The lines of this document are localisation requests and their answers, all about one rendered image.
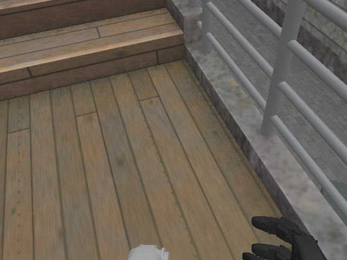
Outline robot right hand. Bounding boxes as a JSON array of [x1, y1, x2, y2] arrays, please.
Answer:
[[242, 216, 325, 260]]

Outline robot left thigh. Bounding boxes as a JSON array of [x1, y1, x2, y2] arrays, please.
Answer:
[[128, 244, 170, 260]]

